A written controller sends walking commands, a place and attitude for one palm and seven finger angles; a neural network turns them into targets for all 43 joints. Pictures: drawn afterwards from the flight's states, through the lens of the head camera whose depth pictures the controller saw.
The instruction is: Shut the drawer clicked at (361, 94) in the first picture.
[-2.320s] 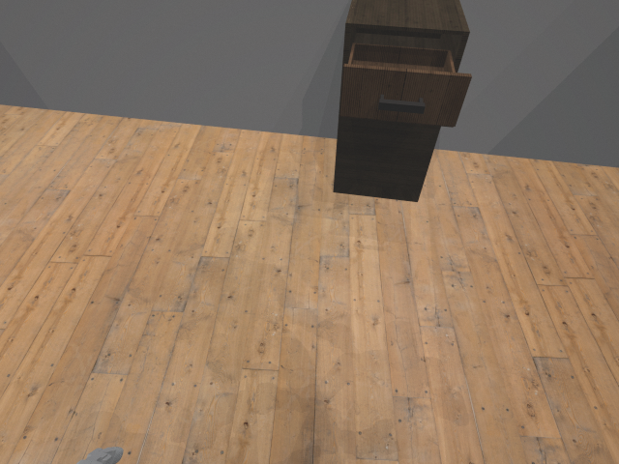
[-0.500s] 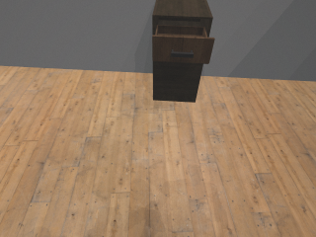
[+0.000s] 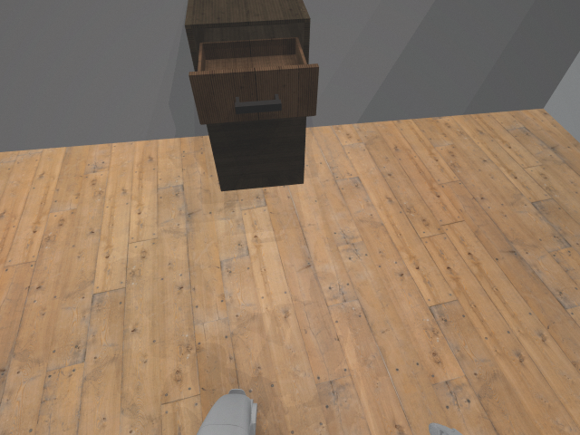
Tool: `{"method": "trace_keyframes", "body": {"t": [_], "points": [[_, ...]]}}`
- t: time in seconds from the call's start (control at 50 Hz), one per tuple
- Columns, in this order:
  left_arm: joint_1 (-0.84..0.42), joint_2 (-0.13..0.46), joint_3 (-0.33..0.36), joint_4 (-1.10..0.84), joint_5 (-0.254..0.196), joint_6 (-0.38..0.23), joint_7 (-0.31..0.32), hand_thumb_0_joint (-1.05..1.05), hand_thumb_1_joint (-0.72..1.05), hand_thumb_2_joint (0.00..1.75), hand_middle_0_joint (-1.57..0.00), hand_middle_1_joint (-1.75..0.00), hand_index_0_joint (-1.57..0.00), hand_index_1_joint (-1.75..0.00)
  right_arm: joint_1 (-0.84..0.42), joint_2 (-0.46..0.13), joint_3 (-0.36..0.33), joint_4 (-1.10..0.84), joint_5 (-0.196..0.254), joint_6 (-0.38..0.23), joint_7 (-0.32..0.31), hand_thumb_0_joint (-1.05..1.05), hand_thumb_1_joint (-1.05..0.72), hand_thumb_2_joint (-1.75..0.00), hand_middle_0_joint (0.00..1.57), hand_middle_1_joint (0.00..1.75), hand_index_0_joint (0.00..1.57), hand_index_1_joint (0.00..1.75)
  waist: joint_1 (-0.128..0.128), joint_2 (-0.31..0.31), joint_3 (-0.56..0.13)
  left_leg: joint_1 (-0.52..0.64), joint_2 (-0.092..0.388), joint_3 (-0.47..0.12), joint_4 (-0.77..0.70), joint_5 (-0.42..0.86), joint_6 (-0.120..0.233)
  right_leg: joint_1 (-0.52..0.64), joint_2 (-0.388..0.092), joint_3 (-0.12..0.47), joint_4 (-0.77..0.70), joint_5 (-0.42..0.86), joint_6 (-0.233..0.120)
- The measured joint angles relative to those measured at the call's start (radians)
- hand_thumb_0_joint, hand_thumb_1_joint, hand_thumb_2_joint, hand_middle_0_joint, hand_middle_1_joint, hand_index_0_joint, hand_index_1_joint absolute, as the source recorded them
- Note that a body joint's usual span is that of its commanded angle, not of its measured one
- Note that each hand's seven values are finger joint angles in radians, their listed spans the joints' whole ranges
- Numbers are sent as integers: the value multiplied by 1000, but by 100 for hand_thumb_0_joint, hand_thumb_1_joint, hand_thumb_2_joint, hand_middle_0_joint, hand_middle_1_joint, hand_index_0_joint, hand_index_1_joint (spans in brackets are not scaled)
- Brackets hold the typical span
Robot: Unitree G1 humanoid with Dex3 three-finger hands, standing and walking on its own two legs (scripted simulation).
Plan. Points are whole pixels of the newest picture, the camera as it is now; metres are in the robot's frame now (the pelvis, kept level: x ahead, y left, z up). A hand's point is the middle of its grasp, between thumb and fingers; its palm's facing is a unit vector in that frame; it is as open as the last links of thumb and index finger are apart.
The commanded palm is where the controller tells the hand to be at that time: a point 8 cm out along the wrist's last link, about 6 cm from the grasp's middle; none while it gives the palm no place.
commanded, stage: walk to a spot facing it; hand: left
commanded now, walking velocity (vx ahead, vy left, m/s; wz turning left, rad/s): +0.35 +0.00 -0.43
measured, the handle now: (257, 102) +0.96 +0.22 -0.10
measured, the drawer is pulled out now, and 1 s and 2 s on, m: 0.30 0.30 0.30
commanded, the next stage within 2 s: turn to face it in 0.82 s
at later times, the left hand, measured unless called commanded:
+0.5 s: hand (209, 292) +0.38 +0.21 -0.16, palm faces -0.27 -0.94 -0.19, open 7.4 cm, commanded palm none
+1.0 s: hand (289, 235) +0.54 +0.07 -0.16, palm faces -0.49 -0.84 -0.25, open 7.3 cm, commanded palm none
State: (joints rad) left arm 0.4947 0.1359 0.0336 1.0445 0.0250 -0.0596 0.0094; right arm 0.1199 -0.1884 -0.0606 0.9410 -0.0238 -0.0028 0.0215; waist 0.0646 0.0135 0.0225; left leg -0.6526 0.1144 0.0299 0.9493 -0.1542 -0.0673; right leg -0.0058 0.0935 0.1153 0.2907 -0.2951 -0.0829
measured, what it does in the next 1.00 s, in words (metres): walks ahead, turning right: left foot, then right foot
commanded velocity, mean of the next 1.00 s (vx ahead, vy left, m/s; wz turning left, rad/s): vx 0.26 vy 0.00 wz -0.44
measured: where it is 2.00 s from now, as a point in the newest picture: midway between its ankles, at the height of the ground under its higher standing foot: (339, 374)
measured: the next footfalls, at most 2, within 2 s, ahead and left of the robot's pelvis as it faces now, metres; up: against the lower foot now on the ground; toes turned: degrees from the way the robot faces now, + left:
left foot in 0.14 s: +0.22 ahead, +0.14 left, +0.00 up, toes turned +0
right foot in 0.70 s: +0.41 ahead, -0.14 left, +0.00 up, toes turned -31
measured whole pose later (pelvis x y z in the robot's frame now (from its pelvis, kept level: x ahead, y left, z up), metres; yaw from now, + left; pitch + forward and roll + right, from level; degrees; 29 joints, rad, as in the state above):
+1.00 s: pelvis +0.38 -0.06 -0.01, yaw -32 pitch +0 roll +0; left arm 0.23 0.20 0.06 0.96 0.01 -0.03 0.00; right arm 0.17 -0.17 -0.04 0.92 -0.03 -0.01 -0.01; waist -0.02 0.02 0.04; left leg -0.62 0.16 0.01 1.07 -0.24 -0.07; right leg -0.27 0.11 -0.03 0.44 -0.18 -0.12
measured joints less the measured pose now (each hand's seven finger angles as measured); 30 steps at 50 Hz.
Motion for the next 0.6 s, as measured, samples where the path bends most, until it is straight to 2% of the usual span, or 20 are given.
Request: {"method": "trace_keyframes", "body": {"t": [0.08, 0.12, 0.14, 0.16, 0.2, 0.22, 0.24, 0.28, 0.36, 0.44, 0.52, 0.6], "points": [[2, 18, 6, 3, 4, 4, 10, 0, 90, 90, -20, -30, -20, -30, -44, 17, 10, -21, 6, -8, 5, 1, -91, -89, 20, 30, 19, 30, 19, -14, 8, 68, -30, 21, -166, -36, 23, 57, -13, 44, 7, -61, 19], [6, 32, 13, 7, 3, 8, 10, 0, 90, 90, -20, -30, -20, -30, -57, 28, 20, -39, 8, -26, 2, 1, -91, -89, 20, 30, 19, 30, 18, -32, 10, 143, -58, 34, -284, -39, 44, 63, -23, 68, 68, -121, 30], [14, 35, 19, 9, -1, 10, 9, 0, 90, 90, -20, -30, -20, -30, -58, 30, 29, -51, 6, -41, -2, 1, -91, -89, 20, 30, 20, 30, 16, -30, 7, 197, -62, 36, -346, -27, 57, 40, -16, 77, 156, -164, 32], [11, 40, 26, 14, -7, 16, 4, 0, 90, 90, -20, -30, -20, -30, -59, 33, 33, -59, 1, -59, -7, 1, -91, -89, 20, 30, 20, 30, 7, -31, 7, 209, -57, 46, -341, 8, 76, -20, -8, 59, 317, -193, 33], [-30, 66, 38, 20, -12, 35, -3, 1, 90, 90, -20, -30, -20, -30, -46, 46, 43, -64, 1, -73, -18, 1, -91, -89, 20, 30, 20, 30, -2, -60, 21, 226, -58, 86, -275, -70, 99, -168, -19, 14, 686, -199, 30], [-54, 78, 44, 17, -10, 42, -7, 1, 90, 90, -20, -30, -20, -30, -30, 50, 46, -59, 2, -75, -21, 1, -91, -89, 20, 30, 20, 30, -4, -68, 21, 251, -56, 104, -277, -103, 104, -240, -29, -17, 825, -174, 31], [-80, 89, 49, 10, -7, 49, -12, 1, 90, 90, -20, -30, -20, -30, -9, 53, 45, -50, 1, -75, -25, 1, -91, -89, 20, 30, 20, 30, -8, -73, 20, 281, -56, 118, -296, -121, 106, -305, -46, -49, 918, -134, 33], [-133, 107, 60, -17, 1, 59, -24, 1, 91, 90, -20, -30, -20, -30, 41, 56, 42, -21, 0, -78, -34, 1, -91, -89, 20, 30, 20, 30, -14, -76, 17, 344, -59, 139, -362, -115, 99, -414, -83, -100, 994, -52, 41], [-220, 118, 73, -82, 8, 70, -37, 1, 91, 90, -19, -30, -19, -30, 144, 42, 22, 40, 6, -82, -51, 0, -93, -89, 20, 30, 20, 30, -27, -76, 3, 454, -69, 191, -486, -106, 109, -578, -142, -128, 966, 62, 71], [-295, 114, 73, -114, 13, 84, -48, 0, 91, 90, -19, -30, -19, -30, 236, 13, 16, 83, 8, -83, -52, 0, -93, -89, 20, 30, 20, 30, -55, -68, 7, 546, -75, 237, -562, -122, 105, -669, -179, -136, 872, 154, 93], [-366, 102, 60, -123, 12, 95, -58, 0, 91, 90, -19, -30, -19, -30, 311, 1, 19, 112, 4, -79, -51, 1, -92, -89, 20, 30, 19, 30, -91, -55, 32, 630, -68, 277, -599, -158, 88, -667, -190, -170, 682, 194, 93], [-429, 83, 44, -130, 7, 98, -65, 0, 91, 90, -19, -30, -19, -30, 365, 5, 23, 130, -3, -67, -47, 1, -92, -89, 20, 30, 19, 30, -128, -45, 62, 700, -51, 322, -599, -215, 58, -610, -166, -216, 492, 172, 67]]}}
